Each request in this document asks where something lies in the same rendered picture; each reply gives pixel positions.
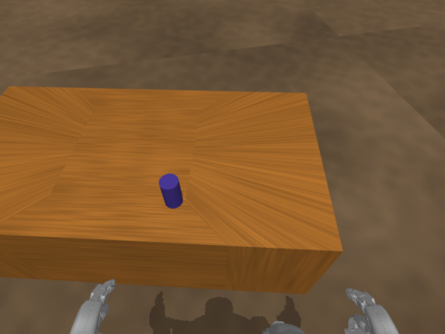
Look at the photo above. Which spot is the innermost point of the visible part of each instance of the can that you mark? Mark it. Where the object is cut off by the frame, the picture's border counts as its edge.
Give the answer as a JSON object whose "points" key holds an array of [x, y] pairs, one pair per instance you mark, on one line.
{"points": [[171, 190]]}

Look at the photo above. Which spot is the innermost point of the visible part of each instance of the left robot hand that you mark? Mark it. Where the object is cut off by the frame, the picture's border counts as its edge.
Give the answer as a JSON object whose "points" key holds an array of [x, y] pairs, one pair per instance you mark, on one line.
{"points": [[93, 311]]}

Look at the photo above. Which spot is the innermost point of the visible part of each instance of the right robot hand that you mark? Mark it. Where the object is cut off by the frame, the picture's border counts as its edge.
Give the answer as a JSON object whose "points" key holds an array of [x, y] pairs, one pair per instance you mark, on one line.
{"points": [[376, 320]]}

